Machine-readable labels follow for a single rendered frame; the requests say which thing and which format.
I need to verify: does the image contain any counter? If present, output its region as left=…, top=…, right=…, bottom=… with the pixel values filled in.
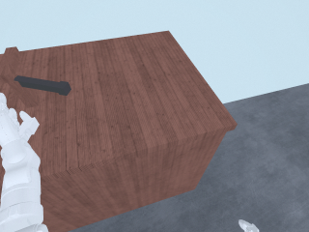
left=0, top=30, right=238, bottom=232

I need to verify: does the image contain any robot right hand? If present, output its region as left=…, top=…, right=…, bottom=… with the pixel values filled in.
left=239, top=219, right=260, bottom=232

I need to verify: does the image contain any robot left hand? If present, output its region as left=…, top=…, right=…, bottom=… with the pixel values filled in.
left=0, top=93, right=40, bottom=148

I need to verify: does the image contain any tap lever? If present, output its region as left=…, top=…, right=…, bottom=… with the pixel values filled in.
left=14, top=75, right=71, bottom=96

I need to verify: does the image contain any robot left forearm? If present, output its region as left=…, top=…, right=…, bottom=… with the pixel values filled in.
left=0, top=139, right=43, bottom=232

